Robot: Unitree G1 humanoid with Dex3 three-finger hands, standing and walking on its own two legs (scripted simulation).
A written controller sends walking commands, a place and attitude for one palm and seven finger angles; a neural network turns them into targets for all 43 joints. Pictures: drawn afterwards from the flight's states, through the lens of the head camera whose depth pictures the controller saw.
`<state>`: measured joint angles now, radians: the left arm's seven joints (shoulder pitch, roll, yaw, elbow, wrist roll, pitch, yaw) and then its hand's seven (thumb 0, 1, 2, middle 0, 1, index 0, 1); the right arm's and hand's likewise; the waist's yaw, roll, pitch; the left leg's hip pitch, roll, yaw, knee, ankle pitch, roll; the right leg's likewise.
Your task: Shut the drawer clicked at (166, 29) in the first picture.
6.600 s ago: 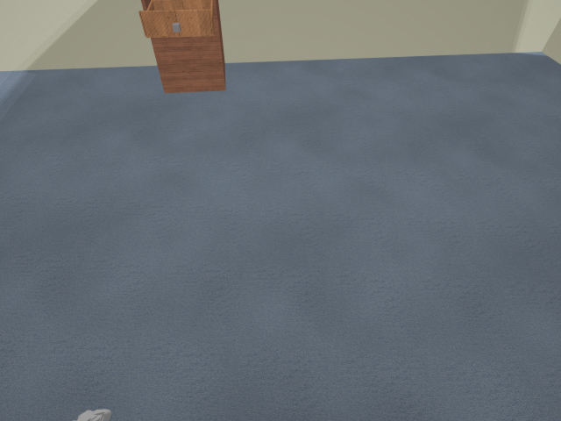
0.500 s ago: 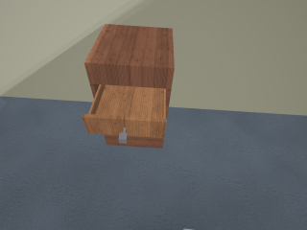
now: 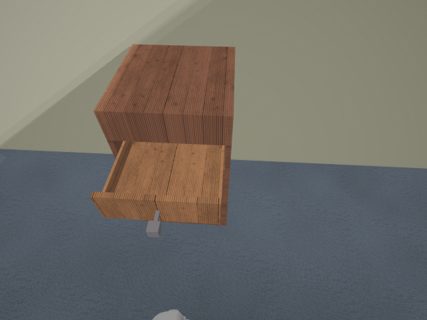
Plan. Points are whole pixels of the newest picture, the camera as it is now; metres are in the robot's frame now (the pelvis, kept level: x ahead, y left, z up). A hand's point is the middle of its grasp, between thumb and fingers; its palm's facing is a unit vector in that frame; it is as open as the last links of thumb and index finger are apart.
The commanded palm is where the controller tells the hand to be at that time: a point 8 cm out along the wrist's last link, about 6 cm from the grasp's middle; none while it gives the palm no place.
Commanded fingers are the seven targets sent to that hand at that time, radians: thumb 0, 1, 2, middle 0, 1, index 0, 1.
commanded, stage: come to a stop and stand still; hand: left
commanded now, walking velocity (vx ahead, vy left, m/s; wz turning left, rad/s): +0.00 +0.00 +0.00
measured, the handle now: (155, 223) +0.41 +0.21 -0.24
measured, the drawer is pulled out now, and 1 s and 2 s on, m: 0.23 0.23 0.23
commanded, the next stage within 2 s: look again from close up in 1.52 s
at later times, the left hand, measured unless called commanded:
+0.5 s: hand out of the picture +0.06 +0.18 -0.18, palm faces +0.02 -0.95 -0.30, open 7.4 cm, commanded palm none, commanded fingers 0.00 0.90 0.90 -0.20 -0.30 -0.20 -0.30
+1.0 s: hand out of the picture +0.01 +0.18 -0.17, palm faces +0.03 -0.96 -0.28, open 7.4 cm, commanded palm none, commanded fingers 0.00 0.90 0.90 -0.20 -0.30 -0.20 -0.30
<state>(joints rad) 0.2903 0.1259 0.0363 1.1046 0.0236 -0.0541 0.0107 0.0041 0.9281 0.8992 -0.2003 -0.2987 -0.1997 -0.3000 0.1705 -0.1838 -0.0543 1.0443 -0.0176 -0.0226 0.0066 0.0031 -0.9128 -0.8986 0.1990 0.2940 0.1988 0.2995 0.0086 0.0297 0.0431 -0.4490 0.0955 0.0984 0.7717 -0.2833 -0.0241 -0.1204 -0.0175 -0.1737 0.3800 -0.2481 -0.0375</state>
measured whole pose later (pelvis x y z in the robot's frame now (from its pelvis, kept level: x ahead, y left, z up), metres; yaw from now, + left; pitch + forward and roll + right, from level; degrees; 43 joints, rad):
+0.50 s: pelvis +0.02 -0.02 -0.02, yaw -2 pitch -1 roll +2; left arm 0.23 0.20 0.05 1.04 0.02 0.02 0.04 0.01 0.91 0.90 -0.20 -0.30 -0.20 -0.30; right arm 0.14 -0.19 -0.06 1.04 -0.01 0.04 -0.02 -0.01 -0.92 -0.90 0.21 0.30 0.21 0.30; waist 0.01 0.01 0.06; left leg -0.33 0.07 0.14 0.52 -0.17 -0.02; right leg -0.25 -0.06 -0.04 0.61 -0.32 0.00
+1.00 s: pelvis -0.01 -0.01 -0.01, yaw +0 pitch -2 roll +1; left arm 0.28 0.17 0.02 1.03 0.02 0.01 0.06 0.01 0.91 0.90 -0.20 -0.30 -0.20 -0.30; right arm 0.22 -0.23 -0.03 0.94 -0.01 0.01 -0.01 0.00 -0.91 -0.90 0.20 0.29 0.20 0.30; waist -0.01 0.04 0.06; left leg -0.21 0.02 0.03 0.52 -0.27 -0.01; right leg -0.27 -0.06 -0.07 0.57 -0.26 0.01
